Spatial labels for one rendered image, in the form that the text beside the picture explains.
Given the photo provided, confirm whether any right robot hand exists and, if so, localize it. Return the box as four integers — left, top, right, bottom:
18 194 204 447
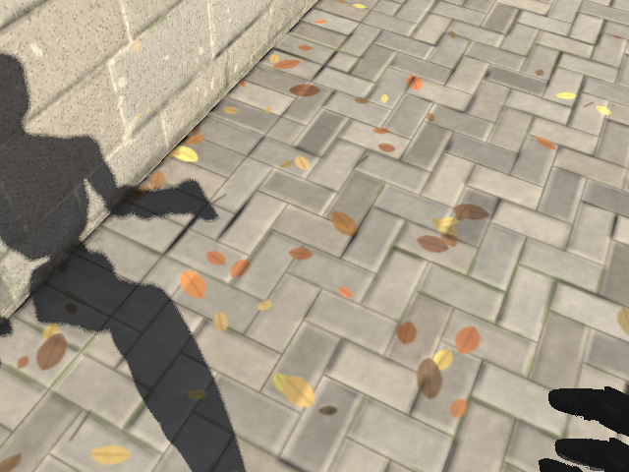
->
539 386 629 472

